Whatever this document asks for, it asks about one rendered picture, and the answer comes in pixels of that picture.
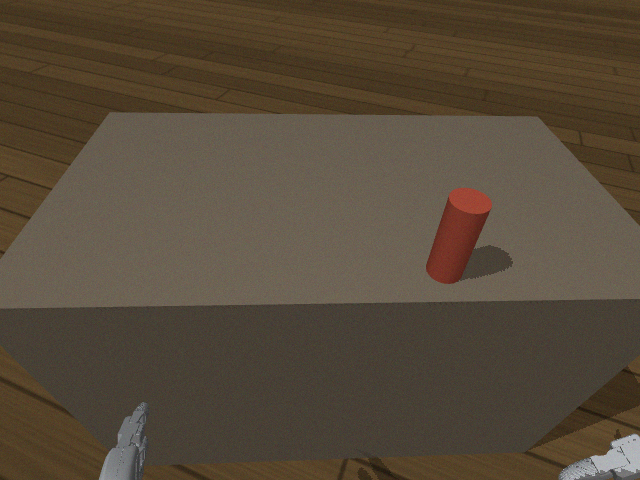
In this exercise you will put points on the right robot hand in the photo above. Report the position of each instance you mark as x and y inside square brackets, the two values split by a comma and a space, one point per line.
[622, 462]

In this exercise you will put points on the left robot hand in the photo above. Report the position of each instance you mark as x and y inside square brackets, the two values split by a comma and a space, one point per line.
[126, 461]

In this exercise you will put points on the can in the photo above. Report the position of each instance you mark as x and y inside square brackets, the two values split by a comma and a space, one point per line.
[462, 221]

